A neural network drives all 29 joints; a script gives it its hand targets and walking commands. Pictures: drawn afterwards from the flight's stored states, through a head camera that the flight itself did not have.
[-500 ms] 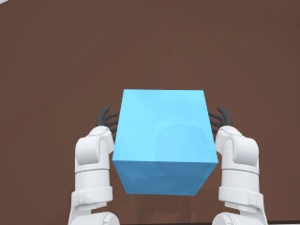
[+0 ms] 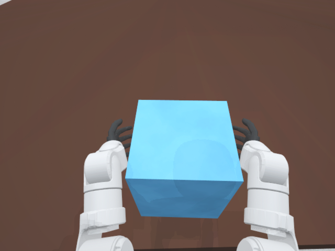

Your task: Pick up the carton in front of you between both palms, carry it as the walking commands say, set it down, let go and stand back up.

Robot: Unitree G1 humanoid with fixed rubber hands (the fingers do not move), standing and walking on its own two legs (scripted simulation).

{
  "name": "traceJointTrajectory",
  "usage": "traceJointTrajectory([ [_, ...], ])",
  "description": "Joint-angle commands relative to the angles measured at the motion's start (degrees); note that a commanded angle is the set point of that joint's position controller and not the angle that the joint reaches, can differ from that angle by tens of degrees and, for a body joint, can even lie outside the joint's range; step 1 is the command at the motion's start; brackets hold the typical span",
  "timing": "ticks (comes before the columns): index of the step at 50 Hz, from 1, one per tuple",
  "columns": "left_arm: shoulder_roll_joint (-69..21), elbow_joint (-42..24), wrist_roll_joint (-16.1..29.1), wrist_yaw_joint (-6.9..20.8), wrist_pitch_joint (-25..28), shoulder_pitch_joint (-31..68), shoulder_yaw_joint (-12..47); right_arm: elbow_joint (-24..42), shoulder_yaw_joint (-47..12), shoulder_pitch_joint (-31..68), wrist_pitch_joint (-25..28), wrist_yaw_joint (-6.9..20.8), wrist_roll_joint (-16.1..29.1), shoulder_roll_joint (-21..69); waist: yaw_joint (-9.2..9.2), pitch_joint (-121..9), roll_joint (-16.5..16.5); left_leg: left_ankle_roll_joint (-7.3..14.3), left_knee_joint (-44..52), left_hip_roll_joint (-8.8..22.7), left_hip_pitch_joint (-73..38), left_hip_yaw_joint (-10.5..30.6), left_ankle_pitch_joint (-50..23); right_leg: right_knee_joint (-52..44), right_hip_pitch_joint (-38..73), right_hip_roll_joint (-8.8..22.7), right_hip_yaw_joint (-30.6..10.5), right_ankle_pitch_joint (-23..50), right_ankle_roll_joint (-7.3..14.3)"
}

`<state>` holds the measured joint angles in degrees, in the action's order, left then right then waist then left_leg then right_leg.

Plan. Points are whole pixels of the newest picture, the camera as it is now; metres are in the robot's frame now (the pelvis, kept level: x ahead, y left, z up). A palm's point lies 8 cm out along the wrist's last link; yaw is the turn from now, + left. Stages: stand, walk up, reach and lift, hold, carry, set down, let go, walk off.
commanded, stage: carry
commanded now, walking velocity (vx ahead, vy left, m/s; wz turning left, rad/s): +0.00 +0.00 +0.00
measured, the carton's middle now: (180, 163) +0.34 +0.00 +0.05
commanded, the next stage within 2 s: none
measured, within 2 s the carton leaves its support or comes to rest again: neither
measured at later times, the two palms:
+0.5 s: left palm (114, 149) +0.32 +0.16 +0.11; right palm (248, 150) +0.33 -0.15 +0.11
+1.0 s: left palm (114, 145) +0.33 +0.16 +0.12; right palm (248, 145) +0.33 -0.15 +0.12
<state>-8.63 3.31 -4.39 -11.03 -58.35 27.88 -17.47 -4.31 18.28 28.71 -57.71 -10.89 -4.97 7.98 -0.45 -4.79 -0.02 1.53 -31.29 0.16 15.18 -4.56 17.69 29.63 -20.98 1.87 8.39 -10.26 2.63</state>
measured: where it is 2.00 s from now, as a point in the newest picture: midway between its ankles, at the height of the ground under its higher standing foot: (161, 222)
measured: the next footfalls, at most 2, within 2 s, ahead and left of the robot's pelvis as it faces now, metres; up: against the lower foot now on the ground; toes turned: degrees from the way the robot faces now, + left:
left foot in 1.40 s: +0.22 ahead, +0.13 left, +0.00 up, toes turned +4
right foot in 1.88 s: +0.65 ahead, +0.01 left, +0.08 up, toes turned -5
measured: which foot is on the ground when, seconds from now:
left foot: down 0.00-1.00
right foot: down 0.00-1.00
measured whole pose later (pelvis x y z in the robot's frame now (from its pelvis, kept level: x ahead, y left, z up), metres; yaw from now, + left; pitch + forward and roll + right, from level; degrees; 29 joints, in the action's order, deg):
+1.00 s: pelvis +0.01 +0.00 +0.00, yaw +0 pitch +2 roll +0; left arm -8.5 1.9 -3.8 -11.6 -58.5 27.0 -17.4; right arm -3.3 17.8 28.1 -57.8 -11.4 -4.5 8.4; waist 0.2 -6.3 0.1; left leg 2.5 -30.5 0.0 14.5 -4.5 18.4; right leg 31.8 -21.4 2.0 8.2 -16.7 2.2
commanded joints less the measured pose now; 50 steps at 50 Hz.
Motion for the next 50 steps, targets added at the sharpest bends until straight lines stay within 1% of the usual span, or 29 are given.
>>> traceJointTrajectory([
  [1, -43.1, -2.9, 8.2, 0.0, 1.1, 34.8, 32.7, 2.1, -32.7, 33.2, 0.2, 0.0, 8.1, 43.8, -0.03, -18.3, -0.2, 1.6, 5.1, 7.9, -2.0, 6.7, -8.9, -3.2, 10.8, 7.9, -8.2, 8.9, 0.8],
  [43, -43.3, -2.5, 8.2, 0.0, 1.2, 35.0, 32.6, 1.9, -32.6, 33.3, 0.3, 0.0, 8.1, 43.9, -0.02, -18.5, -0.2, 1.8, 5.2, 7.9, -1.9, 6.8, -9.5, -3.2, 10.7, 7.9, -8.2, 8.6, 0.6],
  [44, -43.3, -2.8, 8.3, 0.0, 1.2, 35.2, 32.6, 2.2, -32.6, 33.5, 0.4, 0.0, 8.2, 43.9, 0.04, -19.0, -0.2, 1.9, 6.0, 7.6, -1.9, 6.7, -5.9, -3.7, 10.7, 7.6, -8.0, 4.6, 0.6],
  [45, -43.3, -3.2, 8.6, 0.0, 1.3, 35.7, 32.8, 2.7, -32.7, 34.1, 0.5, 0.0, 8.4, 43.9, 0.07, -18.3, 0.0, 2.0, 7.1, 7.5, -1.3, 6.9, -1.2, -4.4, 9.9, 7.3, -7.9, -1.5, 0.4],
  [46, -43.4, -3.7, 8.9, -0.1, 1.4, 36.4, 33.0, 3.3, -32.9, 34.9, 0.5, -0.1, 8.7, 43.8, 0.28, -17.3, 0.1, 2.4, 8.6, 7.2, -0.8, 7.2, 5.6, -5.2, 8.9, 6.9, -7.8, -9.5, 0.3],
  [47, -43.3, -4.5, 9.2, -0.2, 1.5, 37.1, 33.2, 3.9, -33.1, 35.6, 0.6, -0.3, 9.0, 43.5, 0.81, -15.9, 0.3, 3.2, 10.1, 7.1, -0.3, 8.1, 12.8, -5.5, 7.0, 6.1, -7.7, -16.8, 0.3],
  [48, -42.9, -5.1, 9.4, -0.4, 1.6, 38.0, 33.3, 4.4, -33.2, 36.4, 0.7, -0.4, 9.4, 43.2, 1.34, -14.3, 1.0, 4.1, 11.8, 7.8, -0.2, 10.2, 18.3, -4.4, 4.5, 5.1, -7.1, -21.0, 0.3],
  [49, -42.4, -5.8, 9.7, -0.6, 1.7, 39.0, 33.3, 5.0, -33.5, 37.2, 0.8, -0.6, 9.9, 42.6, 1.89, -13.1, 2.4, 5.1, 13.8, 9.3, -0.9, 13.1, 21.3, -1.5, 1.8, 3.6, -5.6, -21.2, 0.2],
  [50, -41.7, -6.4, 10.2, -0.9, 1.7, 39.5, 33.4, 5.9, -33.7, 37.8, 0.8, -0.8, 10.5, 41.6, 2.34, -12.4, 4.9, 6.3, 16.0, 11.4, -2.5, 16.5, 22.1, 2.6, -0.7, 1.8, -3.2, -18.2, -0.2],
])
